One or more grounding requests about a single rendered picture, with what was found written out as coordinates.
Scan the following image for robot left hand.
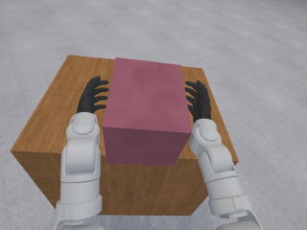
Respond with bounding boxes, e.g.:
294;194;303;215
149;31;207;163
77;76;109;114

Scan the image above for robot right hand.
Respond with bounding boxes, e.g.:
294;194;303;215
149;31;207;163
184;80;211;123

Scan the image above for pedestal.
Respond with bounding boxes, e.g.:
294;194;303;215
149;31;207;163
10;55;239;216

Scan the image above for right robot forearm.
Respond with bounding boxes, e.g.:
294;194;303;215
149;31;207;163
189;118;264;230

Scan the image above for left robot forearm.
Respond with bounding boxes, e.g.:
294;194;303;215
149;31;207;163
53;112;103;230

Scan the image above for carton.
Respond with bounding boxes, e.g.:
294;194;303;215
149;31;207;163
102;57;193;167

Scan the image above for robot right upper arm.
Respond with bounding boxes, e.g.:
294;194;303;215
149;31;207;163
215;219;262;230

